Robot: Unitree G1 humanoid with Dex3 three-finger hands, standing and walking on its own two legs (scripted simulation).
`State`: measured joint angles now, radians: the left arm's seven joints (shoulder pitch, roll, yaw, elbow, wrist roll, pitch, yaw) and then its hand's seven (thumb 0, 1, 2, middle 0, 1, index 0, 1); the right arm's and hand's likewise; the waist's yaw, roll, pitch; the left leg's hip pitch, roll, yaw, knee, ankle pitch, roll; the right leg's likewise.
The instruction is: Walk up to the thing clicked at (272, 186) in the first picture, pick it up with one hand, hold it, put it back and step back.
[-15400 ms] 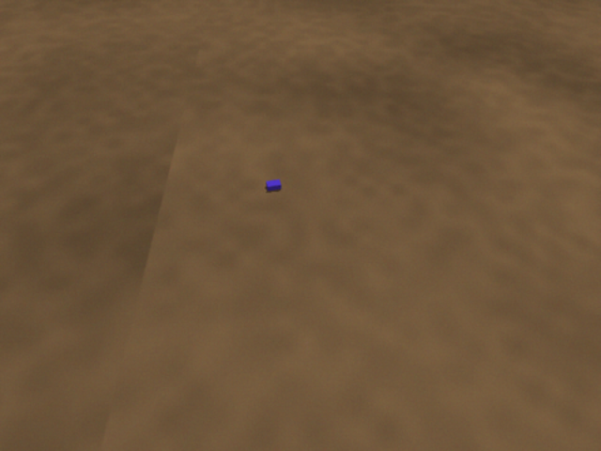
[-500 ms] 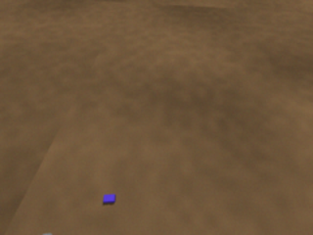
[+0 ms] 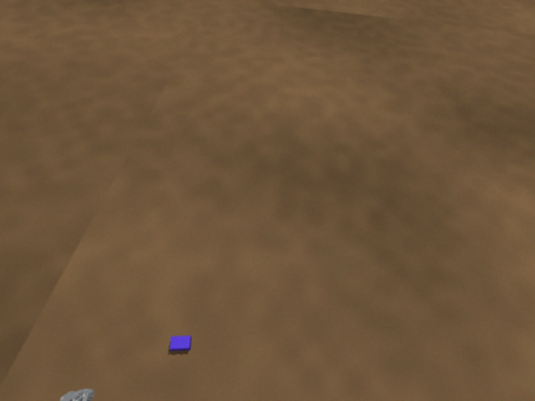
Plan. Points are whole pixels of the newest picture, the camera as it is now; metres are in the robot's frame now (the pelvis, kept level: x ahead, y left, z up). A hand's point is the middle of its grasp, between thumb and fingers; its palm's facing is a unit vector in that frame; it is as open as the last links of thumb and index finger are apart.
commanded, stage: walk up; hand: left
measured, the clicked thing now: (180, 343) +0.39 +0.26 -0.76
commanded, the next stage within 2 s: stand in 0.92 s
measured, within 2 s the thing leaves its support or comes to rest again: neither
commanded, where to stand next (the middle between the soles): +0.01 +0.01 m, yaw +1 degrees
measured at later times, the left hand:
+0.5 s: hand out of the picture +0.05 +0.26 -0.15, palm faces +0.02 -0.94 -0.33, open 7.4 cm
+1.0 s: hand out of the picture +0.05 +0.25 -0.15, palm faces +0.00 -0.94 -0.33, open 7.4 cm
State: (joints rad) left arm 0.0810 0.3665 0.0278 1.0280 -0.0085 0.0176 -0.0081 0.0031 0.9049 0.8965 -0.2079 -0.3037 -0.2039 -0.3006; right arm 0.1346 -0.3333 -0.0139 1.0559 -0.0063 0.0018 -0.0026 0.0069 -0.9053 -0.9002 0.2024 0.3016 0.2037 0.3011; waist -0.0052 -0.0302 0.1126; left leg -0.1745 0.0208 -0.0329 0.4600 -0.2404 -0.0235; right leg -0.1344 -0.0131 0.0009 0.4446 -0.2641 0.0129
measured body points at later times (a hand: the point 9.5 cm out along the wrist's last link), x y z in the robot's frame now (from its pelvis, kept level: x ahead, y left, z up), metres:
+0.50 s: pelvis -0.02 +0.00 +0.01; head +0.00 +0.00 +0.46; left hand +0.05 +0.31 -0.12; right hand +0.09 -0.29 -0.12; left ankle +0.01 +0.14 -0.74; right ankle -0.01 -0.13 -0.74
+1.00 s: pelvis -0.02 +0.00 +0.01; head -0.01 +0.00 +0.46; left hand +0.05 +0.30 -0.13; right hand +0.05 -0.30 -0.13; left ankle +0.01 +0.14 -0.74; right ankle -0.01 -0.13 -0.74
